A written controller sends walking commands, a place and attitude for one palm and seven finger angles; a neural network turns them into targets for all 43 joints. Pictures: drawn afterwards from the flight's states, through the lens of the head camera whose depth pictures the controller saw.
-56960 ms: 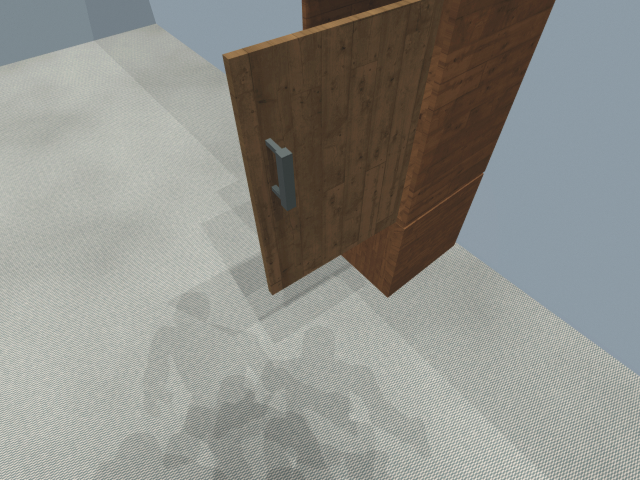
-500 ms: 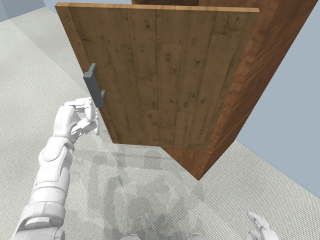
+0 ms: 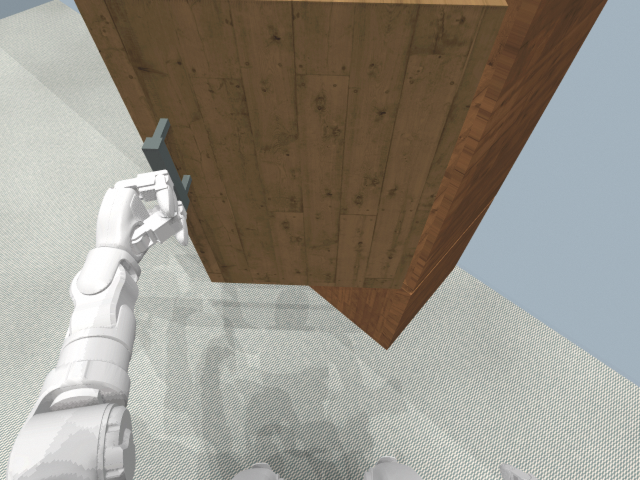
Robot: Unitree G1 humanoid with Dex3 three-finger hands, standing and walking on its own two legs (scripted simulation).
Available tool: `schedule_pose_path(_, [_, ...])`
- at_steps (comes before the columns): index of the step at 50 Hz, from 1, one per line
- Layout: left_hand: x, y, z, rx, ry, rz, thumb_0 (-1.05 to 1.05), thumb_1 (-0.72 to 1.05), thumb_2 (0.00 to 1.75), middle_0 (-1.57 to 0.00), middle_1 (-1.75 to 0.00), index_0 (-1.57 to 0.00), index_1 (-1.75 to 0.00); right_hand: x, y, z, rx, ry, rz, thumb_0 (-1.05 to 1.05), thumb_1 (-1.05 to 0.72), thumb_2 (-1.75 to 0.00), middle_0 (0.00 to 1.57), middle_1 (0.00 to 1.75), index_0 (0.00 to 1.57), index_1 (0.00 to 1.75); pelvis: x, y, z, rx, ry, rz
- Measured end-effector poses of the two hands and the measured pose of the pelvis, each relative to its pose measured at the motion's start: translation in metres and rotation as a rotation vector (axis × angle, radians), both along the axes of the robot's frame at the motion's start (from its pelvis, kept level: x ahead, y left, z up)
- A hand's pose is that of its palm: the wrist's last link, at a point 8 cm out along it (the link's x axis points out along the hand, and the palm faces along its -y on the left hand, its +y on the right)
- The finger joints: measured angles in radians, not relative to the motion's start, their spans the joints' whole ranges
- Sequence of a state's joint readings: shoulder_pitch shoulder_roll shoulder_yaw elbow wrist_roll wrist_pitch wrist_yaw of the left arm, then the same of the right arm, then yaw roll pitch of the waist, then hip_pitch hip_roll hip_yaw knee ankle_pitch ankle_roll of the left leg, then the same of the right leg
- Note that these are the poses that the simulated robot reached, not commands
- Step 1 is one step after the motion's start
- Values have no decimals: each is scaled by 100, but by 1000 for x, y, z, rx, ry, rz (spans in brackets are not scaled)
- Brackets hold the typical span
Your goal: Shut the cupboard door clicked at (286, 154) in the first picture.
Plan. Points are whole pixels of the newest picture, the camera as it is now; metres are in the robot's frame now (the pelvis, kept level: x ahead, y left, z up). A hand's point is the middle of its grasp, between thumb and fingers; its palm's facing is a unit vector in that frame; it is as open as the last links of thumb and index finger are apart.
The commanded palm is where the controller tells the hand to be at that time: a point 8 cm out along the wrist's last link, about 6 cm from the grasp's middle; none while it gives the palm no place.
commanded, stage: bring the fist close to the handle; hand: left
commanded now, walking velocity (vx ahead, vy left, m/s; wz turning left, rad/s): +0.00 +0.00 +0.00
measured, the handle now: (172, 166) +0.50 +0.21 +0.08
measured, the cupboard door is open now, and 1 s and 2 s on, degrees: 40 29 17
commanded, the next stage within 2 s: push the door shut along its arc in 0.10 s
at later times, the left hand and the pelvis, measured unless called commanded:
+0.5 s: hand (180, 202) +0.44 +0.19 +0.08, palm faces -0.09 -1.00 +0.01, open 3.2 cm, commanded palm +0.43 +0.23 +0.09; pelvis -0.01 +0.00 -0.01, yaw +1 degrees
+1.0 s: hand (207, 166) +0.50 +0.16 +0.09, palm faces -0.20 -0.98 +0.01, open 3.1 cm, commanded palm +0.49 +0.21 +0.09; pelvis -0.01 +0.00 -0.02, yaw +0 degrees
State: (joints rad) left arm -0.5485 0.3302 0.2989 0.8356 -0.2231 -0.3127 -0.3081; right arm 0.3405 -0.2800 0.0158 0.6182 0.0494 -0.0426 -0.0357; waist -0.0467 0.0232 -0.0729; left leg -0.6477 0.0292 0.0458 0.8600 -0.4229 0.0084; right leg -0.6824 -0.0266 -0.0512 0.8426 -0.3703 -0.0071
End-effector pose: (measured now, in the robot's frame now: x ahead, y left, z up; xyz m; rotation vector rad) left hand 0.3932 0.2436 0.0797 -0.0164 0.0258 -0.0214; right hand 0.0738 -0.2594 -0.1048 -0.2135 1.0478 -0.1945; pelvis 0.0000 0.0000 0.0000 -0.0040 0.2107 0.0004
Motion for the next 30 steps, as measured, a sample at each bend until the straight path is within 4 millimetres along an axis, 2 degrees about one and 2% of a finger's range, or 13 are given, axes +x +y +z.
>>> schedule_pose_path(14, [2, 3, 6, 0, -17, -21, 2, 90, 90, -130, -150, -130, -150, 18, 6, 4, -6, -51, 25, 1, -91, -90, 20, 30, 20, 30, -3, 4, -1, -7, 0, 8])
schedule_pose_path(18, [8, 0, 4, 8, 1, -41, 2, 90, 90, -131, -150, -130, -150, 20, 7, 2, -8, -51, 36, 1, -91, -90, 20, 30, 20, 30, -5, 5, -3, -9, 2, 15])
schedule_pose_path(24, [24, 0, 4, 9, 7, -61, 2, 90, 92, -131, -150, -130, -150, 12, 6, -3, -20, -23, 34, 0, -91, -90, 20, 30, 20, 30, -8, 5, -8, -13, 23, 21])
schedule_pose_path(30, [42, -4, 7, 17, 9, -108, 3, 91, 93, -130, -150, -130, -150, -10, 1, -9, -33, 36, 7, 0, -91, -90, 20, 30, 20, 30, -10, 5, -12, -18, 49, 21])
